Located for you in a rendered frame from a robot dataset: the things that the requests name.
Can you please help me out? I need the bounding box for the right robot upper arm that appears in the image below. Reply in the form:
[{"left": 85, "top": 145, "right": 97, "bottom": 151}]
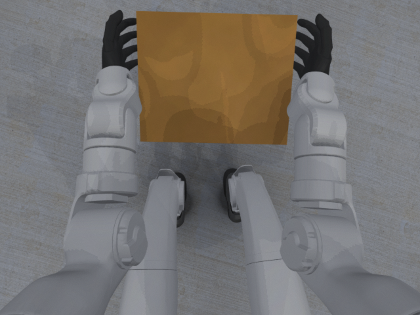
[{"left": 280, "top": 213, "right": 420, "bottom": 315}]

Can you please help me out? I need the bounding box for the left robot upper arm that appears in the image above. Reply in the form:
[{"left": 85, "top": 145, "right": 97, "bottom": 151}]
[{"left": 0, "top": 207, "right": 148, "bottom": 315}]

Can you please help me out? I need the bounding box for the robot left forearm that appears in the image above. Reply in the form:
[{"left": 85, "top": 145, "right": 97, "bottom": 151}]
[{"left": 63, "top": 66, "right": 142, "bottom": 256}]

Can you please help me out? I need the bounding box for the robot right foot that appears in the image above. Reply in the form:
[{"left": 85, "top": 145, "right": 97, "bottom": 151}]
[{"left": 223, "top": 169, "right": 241, "bottom": 222}]

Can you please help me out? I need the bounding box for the robot left hand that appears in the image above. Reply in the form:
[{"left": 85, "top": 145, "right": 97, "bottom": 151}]
[{"left": 102, "top": 10, "right": 138, "bottom": 71}]

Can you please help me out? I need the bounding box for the robot foot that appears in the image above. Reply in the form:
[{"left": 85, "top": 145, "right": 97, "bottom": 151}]
[
  {"left": 175, "top": 173, "right": 186, "bottom": 228},
  {"left": 223, "top": 169, "right": 241, "bottom": 222}
]

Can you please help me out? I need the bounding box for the carton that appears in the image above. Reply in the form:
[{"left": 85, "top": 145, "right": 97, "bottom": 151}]
[{"left": 136, "top": 11, "right": 298, "bottom": 145}]

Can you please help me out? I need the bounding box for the robot right hand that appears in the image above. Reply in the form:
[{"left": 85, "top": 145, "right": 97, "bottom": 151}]
[{"left": 293, "top": 14, "right": 333, "bottom": 79}]

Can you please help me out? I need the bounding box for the robot right forearm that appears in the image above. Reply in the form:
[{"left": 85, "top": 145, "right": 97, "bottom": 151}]
[{"left": 287, "top": 72, "right": 364, "bottom": 246}]

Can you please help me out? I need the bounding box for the robot left foot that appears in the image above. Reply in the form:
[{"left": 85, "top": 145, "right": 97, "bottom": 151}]
[{"left": 175, "top": 173, "right": 186, "bottom": 228}]

